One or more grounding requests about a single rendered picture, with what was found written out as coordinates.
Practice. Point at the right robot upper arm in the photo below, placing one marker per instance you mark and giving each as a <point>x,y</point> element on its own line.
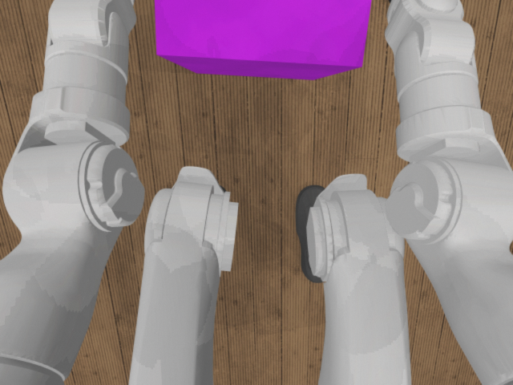
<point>457,217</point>

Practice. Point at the robot left forearm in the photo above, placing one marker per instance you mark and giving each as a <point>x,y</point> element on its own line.
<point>85,78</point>

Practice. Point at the robot left thigh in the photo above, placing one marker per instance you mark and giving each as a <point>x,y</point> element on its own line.
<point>181,276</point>

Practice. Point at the carton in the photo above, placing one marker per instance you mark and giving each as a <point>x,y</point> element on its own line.
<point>288,39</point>

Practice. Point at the left robot upper arm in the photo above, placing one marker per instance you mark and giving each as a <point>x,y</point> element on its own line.
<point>70,203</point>

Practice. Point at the robot right forearm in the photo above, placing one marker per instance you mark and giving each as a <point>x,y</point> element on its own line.
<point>437,84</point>

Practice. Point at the robot right foot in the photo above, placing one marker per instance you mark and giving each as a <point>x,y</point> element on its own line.
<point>305,200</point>

